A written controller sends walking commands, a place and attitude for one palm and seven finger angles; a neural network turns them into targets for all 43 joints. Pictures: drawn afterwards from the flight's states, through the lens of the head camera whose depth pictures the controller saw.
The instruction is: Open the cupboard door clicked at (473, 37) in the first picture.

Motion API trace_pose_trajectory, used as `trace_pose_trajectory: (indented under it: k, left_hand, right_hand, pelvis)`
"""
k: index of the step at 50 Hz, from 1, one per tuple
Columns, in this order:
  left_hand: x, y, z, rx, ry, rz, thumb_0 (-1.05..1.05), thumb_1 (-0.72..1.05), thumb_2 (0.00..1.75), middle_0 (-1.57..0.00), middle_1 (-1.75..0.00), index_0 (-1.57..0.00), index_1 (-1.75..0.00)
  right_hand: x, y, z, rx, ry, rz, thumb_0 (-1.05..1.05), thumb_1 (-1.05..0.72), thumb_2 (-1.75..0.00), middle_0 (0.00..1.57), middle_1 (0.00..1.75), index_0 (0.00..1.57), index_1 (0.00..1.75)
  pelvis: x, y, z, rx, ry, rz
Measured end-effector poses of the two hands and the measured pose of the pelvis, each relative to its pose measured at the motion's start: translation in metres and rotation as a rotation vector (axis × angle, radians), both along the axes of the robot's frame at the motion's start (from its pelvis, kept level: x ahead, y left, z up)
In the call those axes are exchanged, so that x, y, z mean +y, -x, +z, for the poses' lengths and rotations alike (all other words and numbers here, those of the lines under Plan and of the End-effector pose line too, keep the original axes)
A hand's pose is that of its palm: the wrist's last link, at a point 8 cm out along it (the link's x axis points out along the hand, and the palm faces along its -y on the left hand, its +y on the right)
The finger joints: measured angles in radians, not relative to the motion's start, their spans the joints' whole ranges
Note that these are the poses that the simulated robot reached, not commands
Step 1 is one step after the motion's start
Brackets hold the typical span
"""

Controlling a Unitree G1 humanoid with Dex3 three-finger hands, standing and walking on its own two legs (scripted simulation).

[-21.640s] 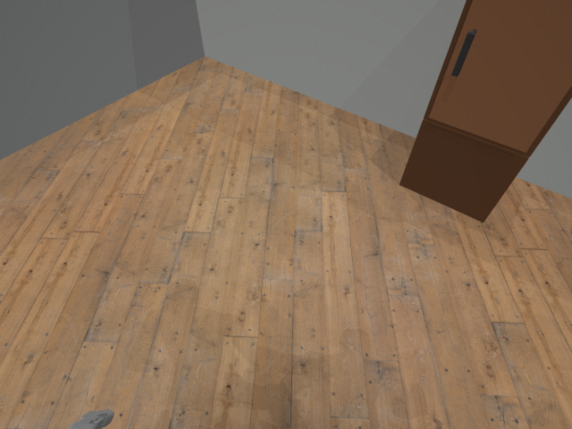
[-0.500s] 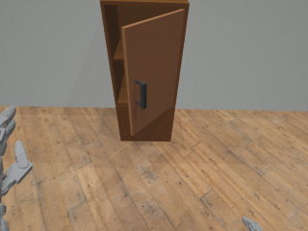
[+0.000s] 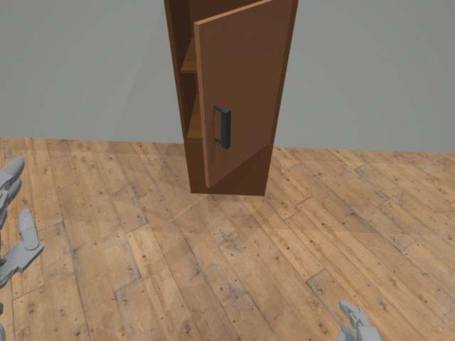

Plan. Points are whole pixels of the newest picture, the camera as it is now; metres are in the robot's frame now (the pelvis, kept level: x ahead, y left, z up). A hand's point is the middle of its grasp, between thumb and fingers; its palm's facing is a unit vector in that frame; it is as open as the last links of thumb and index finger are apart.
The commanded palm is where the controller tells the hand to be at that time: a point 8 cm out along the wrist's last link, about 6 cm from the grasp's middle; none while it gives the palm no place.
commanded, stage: let the arm hang, fingers relaxed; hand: left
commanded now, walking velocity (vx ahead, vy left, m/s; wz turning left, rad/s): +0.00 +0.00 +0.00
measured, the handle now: (221, 126) +0.73 +0.07 -0.06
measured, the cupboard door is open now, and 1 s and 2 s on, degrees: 48 48 48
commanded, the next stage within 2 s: look to check the result in 1.08 s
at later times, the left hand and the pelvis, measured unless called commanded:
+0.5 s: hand out of the picture -0.02 +0.21 -0.16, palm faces +0.01 -0.97 -0.25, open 7.2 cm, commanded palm none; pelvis +0.00 +0.01 +0.01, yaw +1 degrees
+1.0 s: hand out of the picture +0.06 +0.20 -0.16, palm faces +0.01 -0.97 -0.25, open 7.4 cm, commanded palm none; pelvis +0.01 +0.00 +0.01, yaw +1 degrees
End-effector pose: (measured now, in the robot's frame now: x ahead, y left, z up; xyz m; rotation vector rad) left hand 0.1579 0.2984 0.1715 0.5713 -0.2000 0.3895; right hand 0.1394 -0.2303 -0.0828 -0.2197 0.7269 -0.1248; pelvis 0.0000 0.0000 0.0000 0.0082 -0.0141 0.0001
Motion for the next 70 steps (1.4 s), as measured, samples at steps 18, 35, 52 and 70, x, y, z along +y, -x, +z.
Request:
trace_pose_trajectory:
  k: [18, 35, 52, 70]
  left_hand:
    - [-0.060, 0.136, -0.310, 1.425, 0.612, 0.206, -0.02, 1.00, 0.90, -0.21, -0.30, -0.21, -0.30]
    - [-0.036, 0.168, -0.295, 1.531, 0.550, 0.332, 0.01, 0.91, 0.90, -0.20, -0.30, -0.20, -0.30]
    - [-0.055, 0.097, -0.295, 1.386, 0.556, 0.214, 0.01, 0.90, 0.90, -0.20, -0.30, -0.20, -0.30]
    - [-0.043, 0.111, -0.289, 1.446, 0.520, 0.294, 0.01, 0.90, 0.90, -0.20, -0.30, -0.20, -0.30]
  right_hand:
    - [-0.010, 0.109, -0.046, 0.602, 0.008, -0.063, 0.01, -0.90, -0.90, 0.20, 0.30, 0.20, 0.30]
    - [0.012, 0.156, -0.063, 0.743, -0.086, -0.111, 0.01, -0.90, -0.90, 0.20, 0.30, 0.20, 0.30]
    - [-0.004, 0.111, -0.058, 0.631, -0.056, -0.107, 0.00, -0.90, -0.90, 0.20, 0.30, 0.20, 0.30]
    - [-0.029, 0.099, -0.056, 0.656, -0.027, -0.101, 0.00, -0.90, -0.90, 0.20, 0.30, 0.20, 0.30]
  pelvis:
    - [0.005, 0.003, 0.005, -0.003, 0.007, 0.023]
    - [0.006, -0.004, 0.008, -0.014, 0.005, 0.014]
    - [0.002, -0.015, 0.010, -0.019, 0.001, 0.014]
    - [-0.009, -0.025, 0.011, -0.012, 0.002, 0.013]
